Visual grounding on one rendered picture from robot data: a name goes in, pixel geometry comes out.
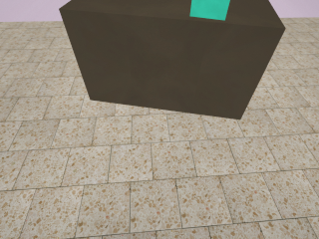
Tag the carton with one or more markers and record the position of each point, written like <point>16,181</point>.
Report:
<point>209,9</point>

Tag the pedestal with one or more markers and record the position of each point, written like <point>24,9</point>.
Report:
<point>153,54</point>

